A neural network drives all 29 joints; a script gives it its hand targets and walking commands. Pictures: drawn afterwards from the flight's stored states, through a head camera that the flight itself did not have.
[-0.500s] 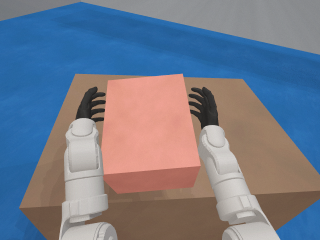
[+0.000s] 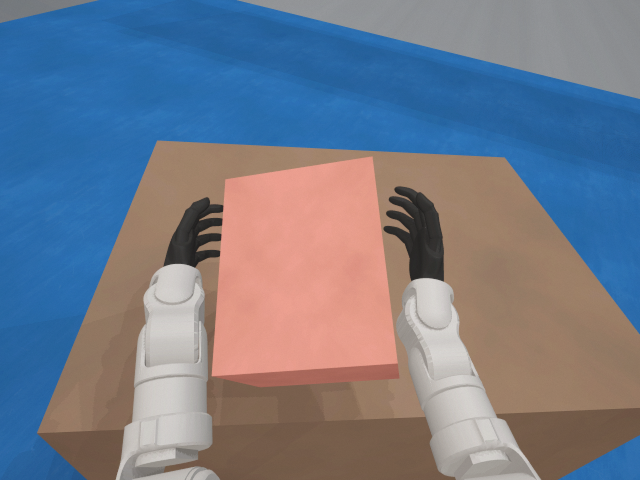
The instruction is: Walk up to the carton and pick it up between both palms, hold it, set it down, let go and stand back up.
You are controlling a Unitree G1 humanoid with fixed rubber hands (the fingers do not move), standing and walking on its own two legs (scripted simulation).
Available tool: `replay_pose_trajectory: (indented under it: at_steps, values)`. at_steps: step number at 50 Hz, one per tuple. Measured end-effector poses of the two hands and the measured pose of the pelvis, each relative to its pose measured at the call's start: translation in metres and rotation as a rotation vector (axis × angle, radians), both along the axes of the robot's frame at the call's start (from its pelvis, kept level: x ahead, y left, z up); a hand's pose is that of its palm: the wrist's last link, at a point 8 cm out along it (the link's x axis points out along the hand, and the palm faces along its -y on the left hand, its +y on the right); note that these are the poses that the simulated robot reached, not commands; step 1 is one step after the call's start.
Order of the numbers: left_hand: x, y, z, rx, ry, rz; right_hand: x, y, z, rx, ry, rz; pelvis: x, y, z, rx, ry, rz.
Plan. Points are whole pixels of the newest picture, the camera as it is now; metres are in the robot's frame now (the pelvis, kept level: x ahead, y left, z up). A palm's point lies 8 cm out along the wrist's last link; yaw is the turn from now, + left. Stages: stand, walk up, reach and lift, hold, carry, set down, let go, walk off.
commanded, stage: set down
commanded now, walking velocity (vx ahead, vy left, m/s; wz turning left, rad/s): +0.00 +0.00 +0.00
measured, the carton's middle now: (312, 279) +0.37 -0.01 +0.07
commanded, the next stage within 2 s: none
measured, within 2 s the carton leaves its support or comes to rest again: neither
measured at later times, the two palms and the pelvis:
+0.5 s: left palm (190, 245) +0.38 +0.15 +0.12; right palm (424, 259) +0.34 -0.13 +0.14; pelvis -0.01 +0.01 +0.00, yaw -1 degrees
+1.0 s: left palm (204, 237) +0.42 +0.14 +0.10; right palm (415, 262) +0.37 -0.14 +0.11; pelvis +0.01 +0.01 +0.00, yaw -2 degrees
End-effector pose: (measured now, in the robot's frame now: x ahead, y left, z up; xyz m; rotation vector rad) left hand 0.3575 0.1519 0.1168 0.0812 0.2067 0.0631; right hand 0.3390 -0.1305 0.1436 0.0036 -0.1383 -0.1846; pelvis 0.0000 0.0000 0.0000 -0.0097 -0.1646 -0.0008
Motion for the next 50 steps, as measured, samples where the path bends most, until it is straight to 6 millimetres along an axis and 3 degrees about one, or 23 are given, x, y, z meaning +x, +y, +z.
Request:
replay_pose_trajectory:
  at_steps: [9,18,27,38,50]
  values:
    - [0.008,0.0,0.013,0.02,-0.045,-0.015,0.001,0.0,0.006,0.022,-0.043,-0.019,-0.002,0.004,0.001,-0.004,0.015,0.003]
    - [0.01,-0.002,-0.004,-0.004,0.033,-0.048,-0.003,-0.002,-0.012,0.004,0.034,-0.053,-0.008,0.007,0.001,0.001,0.017,-0.004]
    - [0.025,-0.005,0.009,-0.002,-0.005,-0.06,0.008,-0.004,-0.001,-0.007,0.01,-0.067,-0.012,0.009,0.002,0.003,0.042,-0.021]
    - [0.04,-0.004,-0.028,-0.007,0.076,-0.069,0.02,-0.002,-0.039,0.023,0.11,-0.086,0.0,0.01,0.002,0.004,0.088,-0.029]
    - [0.064,-0.012,-0.021,-0.018,0.035,-0.114,0.031,-0.008,-0.035,0.014,0.096,-0.134,0.014,0.007,0.002,0.002,0.125,-0.032]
